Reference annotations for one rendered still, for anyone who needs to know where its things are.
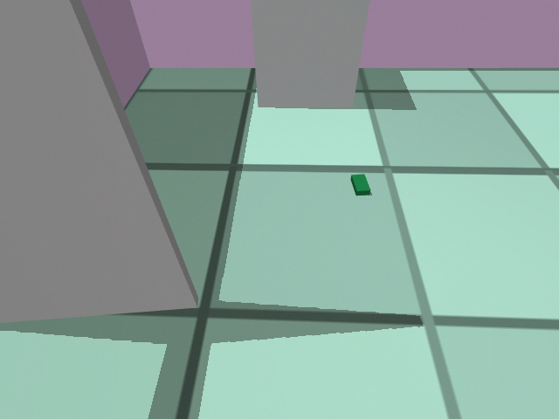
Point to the small box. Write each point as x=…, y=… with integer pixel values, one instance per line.
x=360, y=185

